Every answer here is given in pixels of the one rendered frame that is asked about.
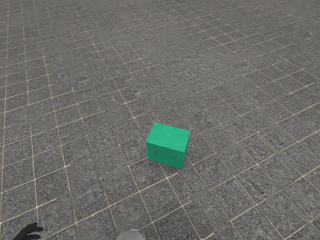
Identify left robot thigh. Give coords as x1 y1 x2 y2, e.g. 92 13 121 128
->
116 230 145 240

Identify left robot hand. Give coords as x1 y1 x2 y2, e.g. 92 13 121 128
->
13 222 43 240

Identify carton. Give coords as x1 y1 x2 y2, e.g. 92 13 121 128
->
146 122 191 170

